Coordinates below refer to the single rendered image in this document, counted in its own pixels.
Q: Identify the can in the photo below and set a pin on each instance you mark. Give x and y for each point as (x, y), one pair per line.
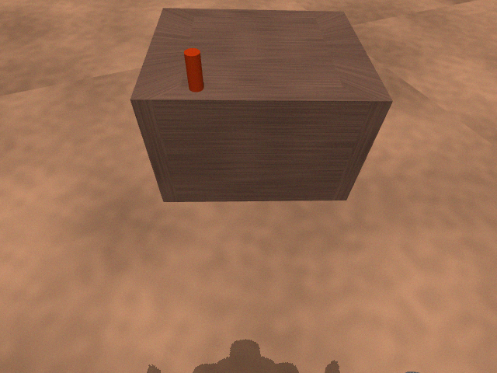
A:
(194, 69)

